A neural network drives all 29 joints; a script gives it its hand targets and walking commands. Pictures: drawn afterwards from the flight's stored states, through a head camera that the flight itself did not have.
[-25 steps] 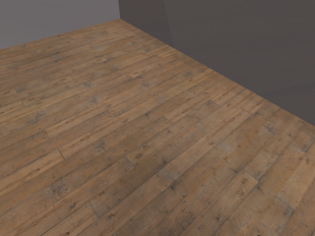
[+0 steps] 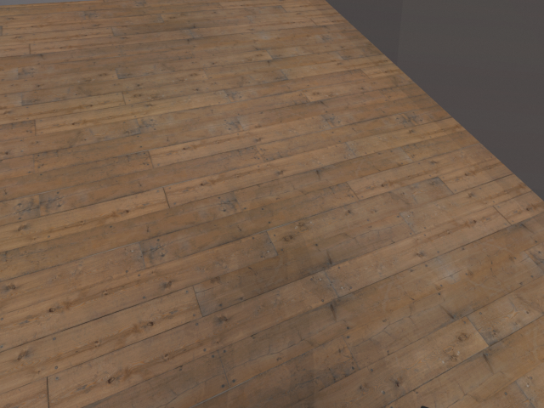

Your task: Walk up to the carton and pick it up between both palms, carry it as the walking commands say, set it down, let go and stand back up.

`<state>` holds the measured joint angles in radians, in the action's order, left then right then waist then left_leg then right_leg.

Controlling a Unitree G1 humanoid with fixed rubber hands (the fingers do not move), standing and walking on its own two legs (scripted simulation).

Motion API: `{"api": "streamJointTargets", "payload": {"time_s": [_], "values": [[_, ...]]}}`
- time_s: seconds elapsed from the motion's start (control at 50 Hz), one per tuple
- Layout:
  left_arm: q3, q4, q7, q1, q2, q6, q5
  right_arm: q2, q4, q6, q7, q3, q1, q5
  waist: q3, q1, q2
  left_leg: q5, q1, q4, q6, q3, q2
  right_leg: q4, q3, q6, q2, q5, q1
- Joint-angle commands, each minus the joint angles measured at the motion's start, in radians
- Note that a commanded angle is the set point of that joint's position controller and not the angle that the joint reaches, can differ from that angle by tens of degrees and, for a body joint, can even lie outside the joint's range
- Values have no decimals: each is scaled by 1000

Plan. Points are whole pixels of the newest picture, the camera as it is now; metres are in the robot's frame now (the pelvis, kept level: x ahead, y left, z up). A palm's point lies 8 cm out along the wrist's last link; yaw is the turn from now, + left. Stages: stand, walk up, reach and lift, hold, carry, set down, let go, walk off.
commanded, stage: walk up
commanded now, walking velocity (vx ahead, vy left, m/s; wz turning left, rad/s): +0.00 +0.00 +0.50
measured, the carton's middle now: out of the picture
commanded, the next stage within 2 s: none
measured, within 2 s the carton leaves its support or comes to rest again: neither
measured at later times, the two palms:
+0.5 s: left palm out of the picture +0.04 +0.29 -0.10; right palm out of the picture +0.05 -0.24 -0.09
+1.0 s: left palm out of the picture -0.18 +0.28 -0.14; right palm out of the picture +0.07 -0.18 -0.10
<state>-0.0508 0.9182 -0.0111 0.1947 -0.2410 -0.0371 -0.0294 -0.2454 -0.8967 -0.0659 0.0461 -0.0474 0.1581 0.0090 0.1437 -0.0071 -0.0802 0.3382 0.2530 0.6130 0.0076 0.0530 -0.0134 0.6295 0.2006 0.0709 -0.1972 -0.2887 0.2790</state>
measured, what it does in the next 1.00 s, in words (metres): walks backwards, turning left: right foot, then left foot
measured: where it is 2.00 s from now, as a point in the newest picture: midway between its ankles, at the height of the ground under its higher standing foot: outside the picture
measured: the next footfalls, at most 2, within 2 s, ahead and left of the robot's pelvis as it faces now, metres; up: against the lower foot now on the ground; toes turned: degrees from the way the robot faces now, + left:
right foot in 0.58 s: +0.02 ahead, -0.12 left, +0.00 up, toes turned +13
left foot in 0.94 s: -0.10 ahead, +0.14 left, +0.00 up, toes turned +31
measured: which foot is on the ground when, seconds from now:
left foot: down 0.00-0.58, up 0.60-0.92, down 0.94-1.00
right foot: down 0.00-0.00, up 0.02-0.56, down 0.58-0.94, up 0.96-1.00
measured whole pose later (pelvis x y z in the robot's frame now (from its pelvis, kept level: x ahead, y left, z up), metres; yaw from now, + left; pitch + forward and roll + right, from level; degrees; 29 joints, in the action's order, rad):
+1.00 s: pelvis -0.11 +0.03 +0.01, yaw +27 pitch -1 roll -2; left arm -0.09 0.94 -0.01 0.20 -0.24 -0.05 -0.04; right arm -0.23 -0.93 -0.03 0.03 -0.07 0.16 -0.02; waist 0.12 -0.01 -0.06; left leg 0.28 0.29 0.59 0.02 0.06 -0.03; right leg 0.74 0.12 0.08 -0.14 -0.41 0.33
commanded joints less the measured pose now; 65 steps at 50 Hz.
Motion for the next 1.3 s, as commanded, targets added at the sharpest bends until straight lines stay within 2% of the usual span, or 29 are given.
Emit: {"api": "streamJointTargets", "payload": {"time_s": [0.0, 0.08, 0.12, 0.22, 0.24, 0.3, 0.36, 0.38, 0.4, 0.48, 0.5, 0.52, 0.54, 0.56, 0.6, 0.66, 0.72, 0.78, 0.84, 0.88, 0.92, 0.94, 0.96, 1.0, 1.06, 1.1, 1.16, 1.24, 1.28], "values": [[-4, -125, -1, -117, -77, -7, 0, -246, 23, 50, -36, -97, 160, -12, -155, -70, 270, -974, -265, -217, 230, -403, -347, 421, -165, 13, 64, -322, 264], [-17, -79, 1, -106, -71, 2, -13, -198, 78, 32, -50, -104, 66, -18, -196, -38, 267, -742, -261, -220, 175, -309, -254, 445, -144, 6, 86, -173, 274], [-24, -64, 2, -107, -87, -1, -29, -178, 100, 37, -46, -87, 53, -6, -213, -38, 84, -618, -251, -238, 142, -321, -236, 465, -185, 26, 96, -87, 257], [-7, -86, -4, -133, -73, -8, -12, -172, 102, 36, -53, -79, 57, -3, -135, -25, 210, -529, -120, -296, 155, -319, -207, 337, -192, 30, 110, -75, 194], [-8, -80, -6, -155, -101, -9, -15, -171, 79, 40, -48, -83, 61, -8, -143, -39, 159, -385, -129, -314, 126, -365, -187, 288, -203, 23, 122, -66, 178], [5, -87, -16, -128, -96, -8, -5, -171, 64, 35, -52, -89, 106, -21, -119, -47, 277, -423, -151, -318, 102, -382, -171, 202, -202, 24, 136, -85, 187], [0, -101, -20, -181, -102, 4, -1, -179, 50, 38, -52, -92, 121, -26, -151, -64, 217, -501, -193, -294, 117, -426, -167, 118, -203, 29, 159, -95, 166], [-7, -103, -23, -142, -96, 5, 9, -171, 38, 33, -52, -92, 127, -24, -170, -53, 265, -472, -170, -307, 139, -463, -185, 73, -215, 27, 173, -100, 117], [-12, -104, -24, -127, -99, 12, 6, -181, 39, 30, -53, -97, 112, -22, -179, -46, 194, -457, -159, -308, 140, -467, -157, 50, -215, 23, 188, -101, 76], [-20, -91, -30, -57, -102, 26, 19, -167, 43, 24, -50, -97, 72, -22, -184, -21, 190, -239, -41, -304, 105, -464, -123, -110, -257, -12, 170, -67, -70], [-23, -80, -35, -22, -111, 30, 22, -156, 45, 22, -46, -90, 60, -30, -183, 0, 216, -214, 54, -295, 80, -451, -103, -206, -228, -32, 157, -22, -172], [-34, -82, -35, 20, -161, 39, 19, -137, 49, 22, -35, -88, 58, -23, -193, 36, 63, -102, 150, -231, 37, -439, -33, -378, -318, -74, 68, -3, -299], [-53, -70, -40, 28, -227, 40, 4, -76, 72, 25, -34, -70, 15, -15, -225, 61, -179, 66, 265, -6, -21, -242, 74, -437, -531, -166, -175, -21, -360], [-52, -92, -41, -28, -231, 31, -5, -89, 59, 22, -38, -73, 22, -39, -184, 44, -202, 171, 322, 203, -45, -98, 100, -427, -518, -218, -239, 140, -272], [-47, -102, -41, -99, -190, 27, -22, -125, 39, 18, -25, -72, 57, -42, -133, 3, -146, 120, 229, 416, -53, -91, 24, -435, -369, -201, -171, -41, -55], [-24, -102, -43, -127, -97, 34, -12, -109, -37, 5, -8, -92, 129, -44, -90, -38, -30, 20, 245, 484, -82, -98, 14, -412, -233, -127, -50, 18, -70], [-42, -91, -31, -59, -110, 43, -6, -83, 2, 4, -6, -75, 106, -26, -68, -10, -123, 41, 257, 367, -102, -66, -19, -375, -206, -167, -71, 109, -103], [-73, -53, -23, -13, -165, 44, -26, -57, 24, 8, 3, -48, 21, -37, -112, 18, -115, 119, 169, 206, -101, 3, -28, -315, -169, -206, -122, 342, -139], [-86, -44, -9, 5, -177, 33, -20, -51, 28, 21, -4, -39, 41, -29, -145, -1, -131, 47, 64, -12, -76, 70, -2, -234, -162, -170, -147, 337, -133], [-78, -44, -5, 7, -168, 27, -13, -97, -9, 44, -16, -41, 119, -28, -206, -51, -20, -186, -86, -235, -54, -3, -44, -90, -98, -88, -77, 318, -81], [-49, -98, -5, 25, -71, 16, -1, -268, -9, 57, -26, -96, 165, -27, -196, -68, 387, -663, -303, -315, 122, -500, -413, 269, -69, 26, 155, -277, 307], [-39, -117, -14, 10, -54, 5, -2, -285, -24, 63, -39, -101, 211, -20, -218, -64, 395, -929, -335, -244, 165, -464, -451, 410, -137, 25, 105, -316, 348], [-32, -113, -22, -40, -63, 7, -3, -211, -59, 56, -54, -90, 230, -14, -211, -70, 303, -784, -244, -253, 183, -376, -350, 427, -168, 6, 103, -238, 262], [-35, -92, -11, -86, -63, 0, -12, -123, -53, 59, -64, -65, 169, -25, -154, -53, 266, -571, -216, -259, 109, -300, -255, 395, -207, -4, 77, -125, 288], [-31, -81, -1, -59, -87, -16, -30, -168, -4, 52, -63, -81, 115, -9, -181, -32, 246, -439, -230, -302, 36, -283, -217, 423, -190, 11, 103, -23, 303], [-46, -65, -4, -54, -94, -25, -31, -159, 7, 46, -53, -72, 93, -10, -156, -20, 135, -251, -170, -339, 67, -308, -215, 441, -191, 16, 119, -4, 273], [-35, -84, -7, -62, -82, -23, -12, -152, 12, 47, -49, -67, 66, -15, -120, -19, 231, -81, -11, -381, 94, -336, -176, 355, -190, 8, 138, -6, 191], [-21, -94, -8, -76, -58, -34, -1, -172, 2, 32, -51, -63, 103, -40, -155, -46, 233, 25, 12, -380, 139, -407, -196, 271, -201, 1, 156, -84, 155], [-15, -89, -11, -57, -88, -28, -1, -179, 0, 25, -48, -73, 80, -40, -141, -29, 216, 32, 25, -398, 96, -407, -162, 186, -173, -15, 170, -111, 89]]}}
